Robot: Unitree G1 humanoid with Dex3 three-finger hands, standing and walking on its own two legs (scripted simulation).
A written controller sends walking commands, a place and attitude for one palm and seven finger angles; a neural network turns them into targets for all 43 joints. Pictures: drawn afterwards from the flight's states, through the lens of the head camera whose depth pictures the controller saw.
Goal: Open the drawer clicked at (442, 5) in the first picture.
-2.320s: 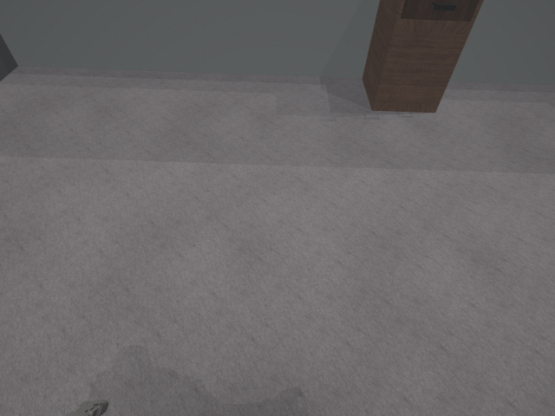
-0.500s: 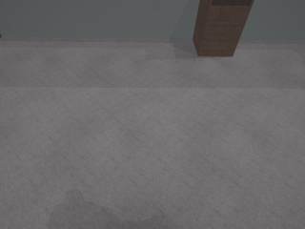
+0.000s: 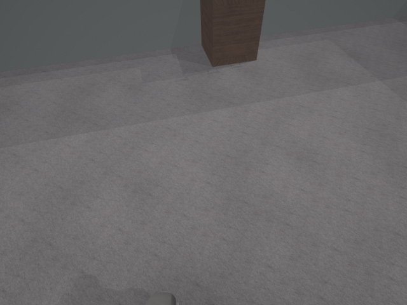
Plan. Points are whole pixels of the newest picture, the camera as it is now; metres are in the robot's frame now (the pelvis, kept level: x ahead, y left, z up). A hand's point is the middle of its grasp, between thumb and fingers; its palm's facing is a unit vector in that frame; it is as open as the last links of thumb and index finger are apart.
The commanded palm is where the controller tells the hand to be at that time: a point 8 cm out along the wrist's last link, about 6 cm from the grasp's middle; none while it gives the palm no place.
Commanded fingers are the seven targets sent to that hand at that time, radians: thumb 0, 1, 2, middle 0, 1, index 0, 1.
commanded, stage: walk to a spot facing it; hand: left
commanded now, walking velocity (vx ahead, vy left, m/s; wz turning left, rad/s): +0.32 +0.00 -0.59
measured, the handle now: out of the picture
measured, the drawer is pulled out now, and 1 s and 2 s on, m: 0.00 0.00 0.00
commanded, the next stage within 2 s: none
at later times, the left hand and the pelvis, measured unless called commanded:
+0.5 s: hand (122, 236) +0.30 +0.26 -0.17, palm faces -0.25 -0.95 -0.21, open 7.4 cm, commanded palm none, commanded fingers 0.00 0.90 0.90 -0.20 -0.30 -0.20 -0.30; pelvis +0.16 +0.07 +0.00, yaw -18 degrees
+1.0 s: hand (186, 178) +0.50 +0.11 -0.17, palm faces -0.39 -0.89 -0.23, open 7.1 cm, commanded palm none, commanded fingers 0.00 0.90 0.90 -0.20 -0.30 -0.20 -0.30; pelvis +0.34 -0.04 -0.01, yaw -25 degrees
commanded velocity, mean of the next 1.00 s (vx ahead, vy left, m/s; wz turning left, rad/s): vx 0.36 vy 0.00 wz -0.29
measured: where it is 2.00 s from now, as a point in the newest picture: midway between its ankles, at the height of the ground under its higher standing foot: (258, 204)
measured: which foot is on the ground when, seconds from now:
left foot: up 0.00-0.20, down 0.22-0.76, up 0.78-1.00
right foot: down 0.00-0.22, up 0.24-0.72, down 0.74-1.00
